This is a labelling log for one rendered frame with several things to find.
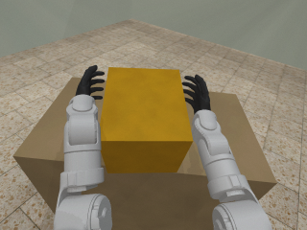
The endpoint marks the right robot forearm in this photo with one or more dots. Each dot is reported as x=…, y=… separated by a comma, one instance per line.
x=225, y=182

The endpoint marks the robot left hand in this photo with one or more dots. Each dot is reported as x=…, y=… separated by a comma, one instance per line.
x=84, y=87

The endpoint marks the right robot upper arm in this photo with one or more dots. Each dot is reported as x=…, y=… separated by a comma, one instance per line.
x=240, y=215

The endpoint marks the left robot forearm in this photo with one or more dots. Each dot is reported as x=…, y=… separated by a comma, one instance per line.
x=82, y=145

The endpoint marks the robot right hand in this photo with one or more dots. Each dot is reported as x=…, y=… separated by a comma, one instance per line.
x=201, y=100

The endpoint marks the left robot upper arm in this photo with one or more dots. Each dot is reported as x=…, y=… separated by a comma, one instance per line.
x=84, y=212

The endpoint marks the carton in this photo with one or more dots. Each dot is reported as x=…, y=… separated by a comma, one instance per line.
x=145, y=126

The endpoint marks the pedestal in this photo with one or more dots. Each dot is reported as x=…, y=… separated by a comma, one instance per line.
x=148, y=200

